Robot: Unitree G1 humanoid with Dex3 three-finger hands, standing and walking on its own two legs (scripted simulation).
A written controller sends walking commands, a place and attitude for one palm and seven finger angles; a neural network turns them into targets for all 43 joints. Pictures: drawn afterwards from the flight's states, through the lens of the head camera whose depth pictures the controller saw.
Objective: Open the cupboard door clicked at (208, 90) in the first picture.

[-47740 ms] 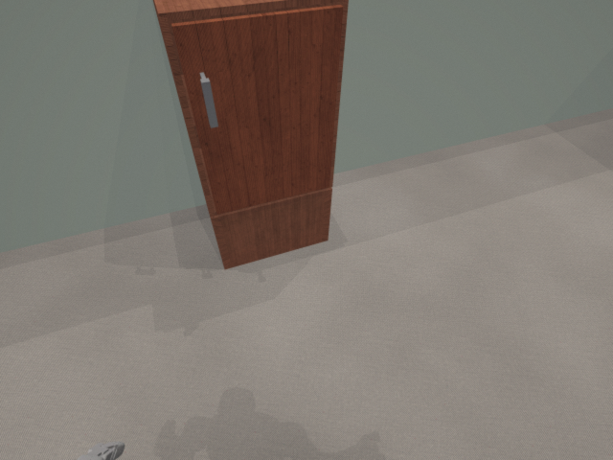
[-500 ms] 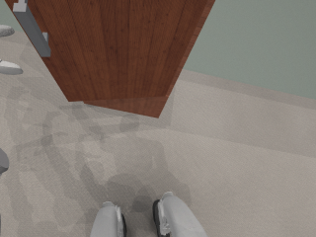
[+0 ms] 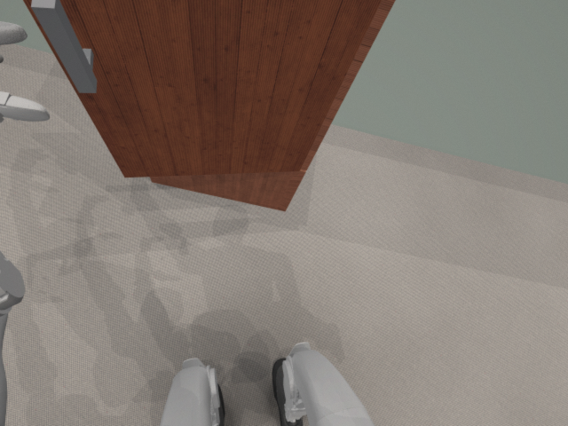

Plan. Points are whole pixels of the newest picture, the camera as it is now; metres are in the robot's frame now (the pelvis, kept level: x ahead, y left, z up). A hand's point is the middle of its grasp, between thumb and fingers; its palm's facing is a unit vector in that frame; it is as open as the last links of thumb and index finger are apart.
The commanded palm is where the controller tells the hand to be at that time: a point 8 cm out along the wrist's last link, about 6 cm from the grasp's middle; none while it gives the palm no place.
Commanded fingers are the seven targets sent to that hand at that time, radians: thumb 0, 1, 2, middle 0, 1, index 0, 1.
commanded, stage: move the hooked fingers beside the handle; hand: left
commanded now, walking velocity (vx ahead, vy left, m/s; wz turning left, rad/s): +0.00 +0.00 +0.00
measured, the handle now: (70, 36) +0.58 +0.20 +0.08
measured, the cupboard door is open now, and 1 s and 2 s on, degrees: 17 16 15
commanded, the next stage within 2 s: slide the fingers in behind the handle in 0.14 s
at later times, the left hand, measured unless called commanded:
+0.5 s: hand (22, 68) +0.54 +0.24 +0.08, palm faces -0.01 -1.00 +0.00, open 13.9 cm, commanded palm +0.53 +0.27 +0.08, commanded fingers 0.00 -0.50 0.30 -0.30 -1.20 -0.30 -1.20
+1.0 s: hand (29, 67) +0.54 +0.24 +0.08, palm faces +0.04 -1.00 +0.00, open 14.2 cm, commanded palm +0.53 +0.23 +0.08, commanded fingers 0.00 -0.50 0.30 -0.30 -1.20 -0.30 -1.20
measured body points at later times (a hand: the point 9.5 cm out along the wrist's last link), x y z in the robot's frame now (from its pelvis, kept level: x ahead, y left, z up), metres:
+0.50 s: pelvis -0.01 -0.01 +0.00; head +0.17 +0.03 +0.41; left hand +0.53 +0.30 +0.08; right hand -0.03 -0.27 -0.09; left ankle +0.00 +0.08 -0.65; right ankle +0.02 -0.13 -0.65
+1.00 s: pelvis +0.00 -0.01 +0.00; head +0.17 +0.04 +0.42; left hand +0.53 +0.29 +0.08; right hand -0.02 -0.26 -0.09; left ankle +0.00 +0.08 -0.65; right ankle +0.02 -0.13 -0.65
